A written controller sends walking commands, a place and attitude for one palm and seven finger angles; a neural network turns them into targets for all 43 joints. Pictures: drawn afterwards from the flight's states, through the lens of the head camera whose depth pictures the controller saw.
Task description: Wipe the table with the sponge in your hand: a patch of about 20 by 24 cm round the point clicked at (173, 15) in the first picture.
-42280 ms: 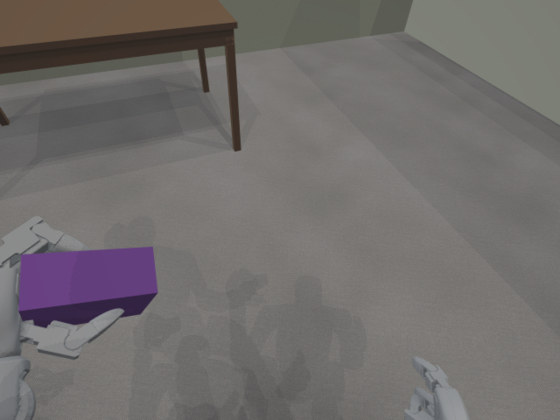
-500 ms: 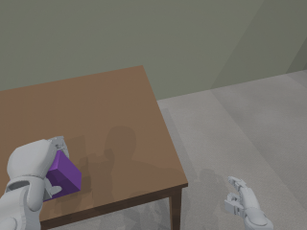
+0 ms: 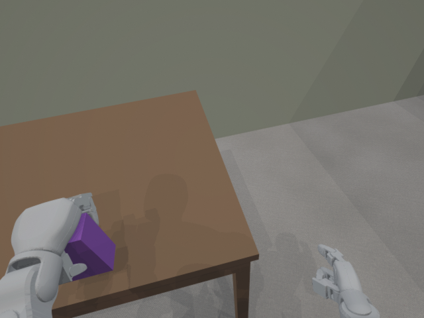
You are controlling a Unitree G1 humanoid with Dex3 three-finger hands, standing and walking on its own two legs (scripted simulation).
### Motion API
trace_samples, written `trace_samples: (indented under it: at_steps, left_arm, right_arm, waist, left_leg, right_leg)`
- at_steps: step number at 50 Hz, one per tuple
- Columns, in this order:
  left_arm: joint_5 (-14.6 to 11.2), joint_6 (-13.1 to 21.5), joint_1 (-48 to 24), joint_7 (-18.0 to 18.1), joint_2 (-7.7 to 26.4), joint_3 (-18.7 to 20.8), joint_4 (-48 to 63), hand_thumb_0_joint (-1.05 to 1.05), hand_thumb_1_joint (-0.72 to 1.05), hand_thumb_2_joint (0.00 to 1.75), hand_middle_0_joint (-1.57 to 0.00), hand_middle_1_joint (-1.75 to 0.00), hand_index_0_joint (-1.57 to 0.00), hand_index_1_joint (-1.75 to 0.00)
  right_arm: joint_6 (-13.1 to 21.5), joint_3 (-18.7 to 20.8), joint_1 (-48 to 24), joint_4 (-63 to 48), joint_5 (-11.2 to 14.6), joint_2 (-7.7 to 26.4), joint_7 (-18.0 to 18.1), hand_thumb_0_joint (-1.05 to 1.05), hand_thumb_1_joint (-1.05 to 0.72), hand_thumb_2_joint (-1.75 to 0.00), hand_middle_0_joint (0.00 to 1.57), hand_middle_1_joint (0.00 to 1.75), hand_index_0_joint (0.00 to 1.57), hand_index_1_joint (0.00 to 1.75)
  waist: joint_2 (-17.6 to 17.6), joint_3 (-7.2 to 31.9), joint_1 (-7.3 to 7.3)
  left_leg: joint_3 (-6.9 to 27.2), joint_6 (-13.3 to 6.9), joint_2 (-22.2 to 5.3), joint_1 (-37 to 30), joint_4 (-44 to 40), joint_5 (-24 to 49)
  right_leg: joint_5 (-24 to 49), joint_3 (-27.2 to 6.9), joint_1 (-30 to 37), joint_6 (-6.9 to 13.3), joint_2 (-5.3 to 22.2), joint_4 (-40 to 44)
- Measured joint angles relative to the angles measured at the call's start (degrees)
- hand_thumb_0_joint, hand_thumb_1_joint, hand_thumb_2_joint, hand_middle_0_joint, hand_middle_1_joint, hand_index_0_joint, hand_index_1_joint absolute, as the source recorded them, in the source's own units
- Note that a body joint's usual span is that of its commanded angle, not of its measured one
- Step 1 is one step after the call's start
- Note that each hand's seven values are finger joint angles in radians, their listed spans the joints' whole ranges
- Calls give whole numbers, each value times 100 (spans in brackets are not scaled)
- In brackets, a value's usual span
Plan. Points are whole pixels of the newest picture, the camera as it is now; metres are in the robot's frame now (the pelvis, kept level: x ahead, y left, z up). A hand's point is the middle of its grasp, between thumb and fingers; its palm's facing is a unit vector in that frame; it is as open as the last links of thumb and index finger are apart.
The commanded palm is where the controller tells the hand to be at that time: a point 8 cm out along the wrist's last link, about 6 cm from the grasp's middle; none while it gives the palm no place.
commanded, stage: bring the sponge back beside the body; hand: left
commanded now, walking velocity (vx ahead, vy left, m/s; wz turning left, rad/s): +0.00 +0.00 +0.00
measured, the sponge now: (77, 255) +0.18 +0.28 +0.07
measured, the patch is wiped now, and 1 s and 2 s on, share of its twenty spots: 1.00 1.00 1.00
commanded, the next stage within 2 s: step back with the hand held close in 0.04 s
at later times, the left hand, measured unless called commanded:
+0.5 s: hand (85, 215) +0.20 +0.24 +0.16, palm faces +0.27 -0.86 -0.44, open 9.4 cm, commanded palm +0.15 +0.30 +0.18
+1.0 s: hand (15, 251) +0.13 +0.30 +0.17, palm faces +0.44 -0.79 -0.43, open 9.4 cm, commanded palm +0.09 +0.32 +0.18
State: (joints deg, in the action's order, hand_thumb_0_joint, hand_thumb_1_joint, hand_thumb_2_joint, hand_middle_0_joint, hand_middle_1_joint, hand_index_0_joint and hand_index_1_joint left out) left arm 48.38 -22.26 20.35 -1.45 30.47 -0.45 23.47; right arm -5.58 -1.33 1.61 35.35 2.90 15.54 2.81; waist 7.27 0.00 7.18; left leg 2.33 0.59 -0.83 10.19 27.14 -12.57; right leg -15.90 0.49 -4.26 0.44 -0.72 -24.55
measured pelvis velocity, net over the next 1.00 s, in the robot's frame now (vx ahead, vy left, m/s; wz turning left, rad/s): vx -0.07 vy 0.03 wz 0.00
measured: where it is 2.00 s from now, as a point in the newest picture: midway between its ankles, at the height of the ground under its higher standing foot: outside the picture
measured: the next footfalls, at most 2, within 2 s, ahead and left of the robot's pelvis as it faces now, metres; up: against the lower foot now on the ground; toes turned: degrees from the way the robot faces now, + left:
right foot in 1.00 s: -0.11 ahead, -0.08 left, +0.00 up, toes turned -1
left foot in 1.66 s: -0.26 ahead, +0.18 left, +0.00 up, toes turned +1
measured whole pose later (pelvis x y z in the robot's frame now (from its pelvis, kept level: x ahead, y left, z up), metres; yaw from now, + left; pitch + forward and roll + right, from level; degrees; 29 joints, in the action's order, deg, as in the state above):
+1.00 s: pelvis -0.07 +0.03 -0.02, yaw +0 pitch +4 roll -3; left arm -3.1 7.8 28.1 7.2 23.8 24.1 33.4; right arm 5.3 -1.5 10.6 30.9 0.5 10.9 3.3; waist 0.6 3.6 2.3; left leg 1.4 -1.8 -0.4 30.9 35.0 -8.5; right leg -22.5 0.9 -13.0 -0.9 -3.3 -36.0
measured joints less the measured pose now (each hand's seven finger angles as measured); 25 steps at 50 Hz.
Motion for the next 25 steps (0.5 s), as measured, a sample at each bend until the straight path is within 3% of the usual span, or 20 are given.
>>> trace_samples:
  at_steps: [9,11,12,13,14,16,18,21,25]
  left_arm:
    - [18,-47,-29,114,74,103,-51,0,-48,110,-79,-142,-82,-140]
    - [-2194,487,-114,184,-207,734,-121,-1,-48,109,-79,-142,-82,-140]
    - [-3007,804,-117,227,-323,982,-216,-1,-48,109,-79,-142,-82,-140]
    - [-3619,1058,-101,268,-422,1160,-273,-1,-48,109,-79,-142,-82,-140]
    - [-4074,1254,-70,311,-515,1283,-260,-1,-48,109,-79,-142,-82,-140]
    - [-4643,1549,34,416,-683,1409,-54,-1,-48,109,-79,-142,-82,-140]
    - [-4949,1762,232,532,-799,1459,343,-1,-48,109,-79,-142,-82,-140]
    - [-5156,2028,635,654,-840,1526,1025,-1,-48,109,-79,-142,-82,-140]
    - [-5257,2355,1031,744,-540,1895,1448,-1,-48,109,-79,-142,-82,-140]
  right_arm:
    - [-60,-9,-10,0,17,-2,-30,2,-91,-90,20,30,20,30]
    - [-30,-5,109,-319,-7,-3,7,2,-91,-90,20,30,20,30]
    - [41,-36,164,-453,-39,-27,17,2,-91,-90,20,30,20,30]
    - [98,-59,228,-573,-47,-68,20,2,-91,-90,20,30,20,30]
    - [150,-77,306,-665,-44,-117,28,2,-91,-90,20,30,20,30]
    - [216,-107,471,-737,-55,-205,60,1,-91,-90,20,30,20,30]
    - [236,-123,622,-715,-81,-251,87,1,-91,-90,20,30,20,30]
    - [236,-50,835,-646,-109,-245,90,1,-91,-90,20,30,20,30]
    - [235,117,1037,-455,-134,-221,95,1,-91,-90,20,30,20,30]
  waist:
    - [-12,7,27]
    - [12,-16,9]
    - [-18,-40,-24]
    - [-75,-67,-81]
    - [-157,-94,-145]
    - [-369,-149,-269]
    - [-574,-185,-390]
    - [-711,-157,-577]
    - [-697,-69,-719]
  left_leg:
    - [-15,4,-9,-13,6,-26]
    - [15,-48,-42,174,155,-77]
    - [15,-67,-59,282,222,-101]
    - [20,-83,-69,390,278,-116]
    - [31,-85,-72,492,329,-123]
    - [39,-34,-58,645,410,-127]
    - [17,0,-30,757,487,-149]
    - [2,-44,3,979,685,-226]
    - [-8,-100,46,1212,854,-259]
  right_leg:
    - [-10,-18,14,4,-8,9]
    - [4,9,-110,-5,-48,-14]
    - [8,6,-210,-6,-68,-51]
    - [8,10,-310,-8,-80,-90]
    - [-1,19,-406,-12,-85,-139]
    - [-49,27,-579,-26,-69,-273]
    - [-115,9,-729,-50,-36,-425]
    - [-189,-3,-940,-97,-5,-607]
    - [-224,-9,-1160,-153,36,-761]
